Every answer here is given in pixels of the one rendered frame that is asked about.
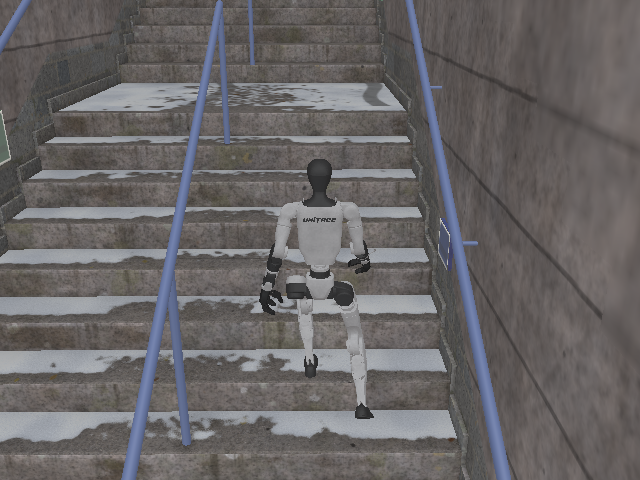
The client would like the robot left forearm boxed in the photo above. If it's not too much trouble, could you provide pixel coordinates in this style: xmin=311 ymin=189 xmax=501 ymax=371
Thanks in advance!
xmin=261 ymin=243 xmax=282 ymax=291

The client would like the robot right hand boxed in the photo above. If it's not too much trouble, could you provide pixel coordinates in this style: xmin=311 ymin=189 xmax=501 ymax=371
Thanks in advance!
xmin=348 ymin=258 xmax=371 ymax=274

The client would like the robot left upper arm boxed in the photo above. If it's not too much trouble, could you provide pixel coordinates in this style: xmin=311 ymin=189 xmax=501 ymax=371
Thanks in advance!
xmin=272 ymin=202 xmax=299 ymax=259

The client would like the left robot foot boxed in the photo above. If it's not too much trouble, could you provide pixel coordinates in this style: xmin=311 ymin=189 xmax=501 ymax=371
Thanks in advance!
xmin=304 ymin=354 xmax=318 ymax=378

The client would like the robot right forearm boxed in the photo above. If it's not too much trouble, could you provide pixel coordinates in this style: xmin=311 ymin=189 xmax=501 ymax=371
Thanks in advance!
xmin=355 ymin=240 xmax=370 ymax=265

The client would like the right robot foot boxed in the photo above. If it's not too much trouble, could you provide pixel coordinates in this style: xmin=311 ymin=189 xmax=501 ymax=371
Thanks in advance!
xmin=355 ymin=403 xmax=374 ymax=419

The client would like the robot foot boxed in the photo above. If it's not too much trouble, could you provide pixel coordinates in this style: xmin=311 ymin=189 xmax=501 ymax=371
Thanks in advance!
xmin=304 ymin=354 xmax=318 ymax=378
xmin=355 ymin=403 xmax=374 ymax=419

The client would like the robot right upper arm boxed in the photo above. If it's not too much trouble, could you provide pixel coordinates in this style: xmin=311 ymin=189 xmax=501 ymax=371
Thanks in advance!
xmin=340 ymin=202 xmax=365 ymax=255

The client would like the robot left hand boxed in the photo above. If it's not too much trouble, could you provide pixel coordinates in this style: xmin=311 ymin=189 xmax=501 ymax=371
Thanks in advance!
xmin=259 ymin=289 xmax=283 ymax=315

